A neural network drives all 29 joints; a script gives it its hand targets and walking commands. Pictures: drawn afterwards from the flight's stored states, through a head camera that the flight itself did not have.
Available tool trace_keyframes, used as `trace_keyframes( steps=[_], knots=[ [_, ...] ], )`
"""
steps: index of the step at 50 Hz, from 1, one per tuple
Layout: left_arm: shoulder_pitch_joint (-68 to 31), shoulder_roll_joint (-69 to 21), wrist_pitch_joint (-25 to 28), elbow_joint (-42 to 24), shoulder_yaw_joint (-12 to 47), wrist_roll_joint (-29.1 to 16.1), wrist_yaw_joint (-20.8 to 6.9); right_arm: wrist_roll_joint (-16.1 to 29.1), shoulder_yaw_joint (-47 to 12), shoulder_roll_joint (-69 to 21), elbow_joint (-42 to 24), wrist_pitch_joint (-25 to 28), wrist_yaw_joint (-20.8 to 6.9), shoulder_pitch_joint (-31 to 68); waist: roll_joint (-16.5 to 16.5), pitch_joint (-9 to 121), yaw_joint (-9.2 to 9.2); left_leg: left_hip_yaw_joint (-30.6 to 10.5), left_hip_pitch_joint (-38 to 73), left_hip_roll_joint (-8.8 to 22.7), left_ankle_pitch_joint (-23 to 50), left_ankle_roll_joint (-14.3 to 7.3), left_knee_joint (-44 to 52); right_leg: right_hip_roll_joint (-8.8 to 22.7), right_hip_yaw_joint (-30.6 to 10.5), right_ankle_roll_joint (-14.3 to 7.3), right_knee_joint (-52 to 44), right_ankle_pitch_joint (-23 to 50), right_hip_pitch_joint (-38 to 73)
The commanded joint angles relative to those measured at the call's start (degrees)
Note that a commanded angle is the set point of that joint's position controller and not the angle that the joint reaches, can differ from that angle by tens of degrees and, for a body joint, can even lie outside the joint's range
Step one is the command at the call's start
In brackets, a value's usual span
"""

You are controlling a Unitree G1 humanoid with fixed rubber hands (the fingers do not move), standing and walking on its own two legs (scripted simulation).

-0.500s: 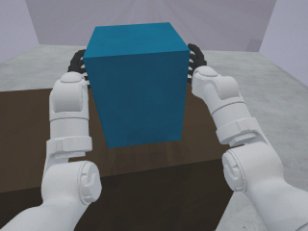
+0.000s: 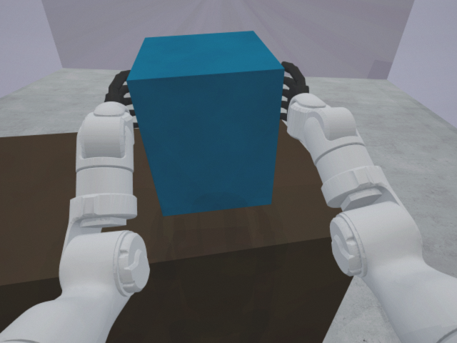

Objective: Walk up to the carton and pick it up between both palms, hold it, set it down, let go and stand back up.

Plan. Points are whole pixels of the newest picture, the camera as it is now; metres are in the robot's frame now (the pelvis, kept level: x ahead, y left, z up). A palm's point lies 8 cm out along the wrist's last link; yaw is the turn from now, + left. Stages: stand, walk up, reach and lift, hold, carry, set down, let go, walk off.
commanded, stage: hold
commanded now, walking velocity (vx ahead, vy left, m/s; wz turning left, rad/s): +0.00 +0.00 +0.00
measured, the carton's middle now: (208, 121) +0.41 +0.01 +0.26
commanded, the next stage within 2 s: none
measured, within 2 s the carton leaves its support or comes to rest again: neither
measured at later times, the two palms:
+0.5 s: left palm (112, 117) +0.37 +0.17 +0.29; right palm (291, 108) +0.37 -0.12 +0.30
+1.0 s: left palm (118, 117) +0.36 +0.16 +0.29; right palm (298, 108) +0.36 -0.13 +0.30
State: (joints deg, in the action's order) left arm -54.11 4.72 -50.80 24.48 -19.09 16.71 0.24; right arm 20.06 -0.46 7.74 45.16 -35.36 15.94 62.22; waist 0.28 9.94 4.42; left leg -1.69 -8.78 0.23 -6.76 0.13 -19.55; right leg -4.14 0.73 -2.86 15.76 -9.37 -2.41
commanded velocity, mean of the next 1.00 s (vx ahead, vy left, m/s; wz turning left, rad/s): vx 0.00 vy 0.00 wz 0.00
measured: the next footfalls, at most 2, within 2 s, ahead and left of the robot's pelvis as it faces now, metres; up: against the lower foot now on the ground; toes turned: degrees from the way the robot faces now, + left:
none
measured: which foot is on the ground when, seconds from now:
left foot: down 0.00-1.00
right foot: down 0.00-1.00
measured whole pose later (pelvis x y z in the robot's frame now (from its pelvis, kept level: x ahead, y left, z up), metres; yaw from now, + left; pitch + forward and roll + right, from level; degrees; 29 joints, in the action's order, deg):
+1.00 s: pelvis +0.00 +0.00 +0.00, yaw +0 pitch -4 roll -1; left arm -53.6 3.6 -51.2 24.3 -19.8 17.6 0.3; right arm 20.8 -0.9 8.1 45.3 -36.1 16.0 61.6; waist 0.1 10.1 4.0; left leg -2.0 -8.5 0.2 -6.9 0.2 -19.6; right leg -4.3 0.0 -2.8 16.2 -9.5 -2.4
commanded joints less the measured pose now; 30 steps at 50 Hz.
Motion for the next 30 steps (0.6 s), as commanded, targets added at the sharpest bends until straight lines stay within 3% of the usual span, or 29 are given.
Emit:
trace_keyframes(
  steps=[1,3,4,5,8,9,11,13,14,15,16,17,19,20,23,24,26,27,29,30],
  knots=[
    [-40.7,-31.7,5.0,-6.4,17.8,-11.3,-9.9,8.6,-10.9,-32.5,-14.9,1.4,-7.8,40.0,-2.0,15.4,0.23,-0.9,9.5,-0.7,4.9,1.1,0.0,1.4,-2.5,5.7,-2.2,10.0,1.0],
    [-42.4,-31.4,5.2,-7.8,16.5,-10.5,-10.0,8.6,-10.8,-33.4,-14.7,1.5,-8.2,41.4,-2.6,15.0,-0.48,-0.4,8.5,-0.8,2.7,0.6,0.8,1.4,-2.0,5.2,-1.8,7.4,-0.7],
    [-42.4,-32.5,5.6,-9.5,19.0,-12.1,-9.8,9.0,-11.1,-33.7,-16.7,1.8,-8.1,40.4,-2.4,16.6,0.68,-0.4,8.9,-0.5,5.9,0.8,0.4,1.2,-1.7,5.0,-1.9,9.3,-0.2],
    [-40.8,-32.9,5.5,-10.8,19.2,-12.8,-9.5,10.2,-12.1,-35.0,-17.3,1.7,-7.9,40.2,-1.7,17.2,0.00,-0.6,10.2,-0.8,9.5,0.9,-0.3,1.1,-1.7,4.9,-1.9,13.2,1.2],
    [-38.6,-32.1,5.1,-10.4,18.7,-11.8,-9.6,11.2,-14.1,-34.5,-20.5,1.6,-7.4,40.4,-2.4,18.1,-1.35,-0.9,12.7,-0.9,11.2,1.2,-1.3,1.5,-2.8,5.9,-1.0,16.8,1.4],
    [-39.7,-33.2,4.9,-12.9,19.9,-11.9,-9.5,11.1,-14.3,-34.2,-21.5,1.7,-7.4,40.5,-3.4,18.2,-0.49,-0.5,12.2,-0.9,11.7,2.0,-1.4,1.2,-2.6,5.7,-0.7,17.7,1.8],
    [-39.1,-33.0,5.0,-15.0,21.0,-12.7,-9.6,11.8,-14.8,-35.3,-22.9,1.6,-7.2,40.0,-1.6,20.3,-0.71,-1.7,13.1,-1.2,12.8,1.6,-1.6,1.1,-2.2,6.1,-0.7,17.9,2.1],
    [-40.0,-33.2,4.5,-12.7,20.3,-12.1,-9.3,10.8,-13.6,-35.1,-19.9,1.0,-7.5,39.2,-2.0,15.8,-0.44,-1.0,12.4,-0.9,9.4,1.3,-0.8,1.8,-2.4,5.9,-1.5,13.0,-1.3],
    [-41.9,-33.0,4.5,-13.6,20.2,-12.5,-9.2,9.8,-12.5,-34.0,-20.6,1.5,-7.8,40.8,-2.0,16.8,-0.34,-1.1,11.5,-0.5,7.2,1.4,-0.2,1.5,-1.4,4.8,-1.5,9.2,-1.1],
    [-41.8,-33.7,4.3,-14.0,21.3,-12.5,-9.0,10.3,-12.2,-33.8,-21.3,1.6,-7.9,40.9,-3.3,17.8,-0.32,-0.8,10.8,-1.3,7.2,1.6,-0.4,1.0,-1.5,4.9,-1.7,8.7,-1.0],
    [-41.9,-32.9,4.2,-10.8,20.8,-12.8,-9.0,9.9,-11.9,-33.3,-20.5,1.5,-7.7,41.3,-2.3,15.3,0.31,-0.5,8.8,-1.0,5.2,1.2,-0.5,1.6,-2.5,5.4,-2.5,7.5,-2.0],
    [-42.1,-33.7,4.5,-11.8,21.5,-13.6,-8.9,9.8,-11.4,-33.6,-21.6,1.7,-7.5,42.2,-2.6,17.1,0.22,-0.9,9.0,-0.8,4.2,1.1,-0.6,1.5,-2.4,5.5,-2.1,6.9,-1.3],
    [-43.2,-33.9,4.8,-13.9,22.4,-14.1,-9.0,9.7,-11.4,-34.3,-20.4,0.9,-7.0,39.7,-2.8,19.4,1.79,-1.3,10.4,-0.8,6.0,1.2,-0.2,1.1,-2.1,5.0,-1.8,10.0,0.7],
    [-41.7,-33.4,4.7,-13.3,21.4,-13.5,-9.0,10.7,-11.8,-34.4,-20.7,0.8,-7.0,40.2,-2.6,18.9,0.90,-1.0,10.7,-1.1,7.6,1.3,-0.6,1.1,-2.2,5.1,-1.9,11.6,0.5],
    [-38.2,-32.7,4.4,-15.5,21.3,-13.3,-9.4,11.9,-13.6,-33.4,-24.0,0.5,-6.4,37.3,-3.5,21.5,0.90,-1.8,13.5,-1.1,13.4,1.8,-2.0,1.5,-2.6,5.8,-0.8,20.1,3.7],
    [-36.7,-33.0,3.6,-12.4,20.9,-11.9,-9.5,11.4,-13.8,-32.6,-21.7,0.0,-6.6,37.6,-3.4,17.6,0.34,-1.7,13.7,-1.1,13.5,2.4,-1.9,1.2,-2.2,6.0,-0.8,19.1,1.9],
    [-36.7,-31.1,3.0,-8.4,16.7,-10.3,-10.5,9.7,-11.5,-31.1,-17.0,-0.4,-7.1,36.4,-1.6,11.7,-0.34,-1.2,9.9,-0.8,4.9,1.4,1.1,1.6,-1.8,5.3,-2.6,9.5,1.1],
    [-39.1,-32.7,3.0,-9.2,17.6,-10.3,-10.6,9.5,-10.9,-32.1,-17.4,-0.1,-7.6,38.5,-2.3,11.7,-0.16,-1.4,8.9,-0.1,2.7,1.2,2.0,1.1,-1.4,4.9,-2.6,5.9,0.2],
    [-42.2,-35.7,3.8,-15.1,22.6,-13.5,-10.2,10.3,-11.3,-32.6,-22.0,1.3,-7.8,40.6,-4.1,18.5,1.99,-1.7,10.3,-0.5,6.6,2.1,0.6,0.6,-0.9,3.8,-1.7,8.5,0.8],
    [-42.1,-35.0,3.9,-13.4,23.4,-13.4,-9.9,10.7,-11.6,-33.0,-22.3,1.2,-7.8,41.4,-4.2,18.6,1.01,-1.6,10.8,-0.5,9.2,2.3,-0.5,0.4,-1.3,4.4,-1.8,10.5,0.1]
  ],
)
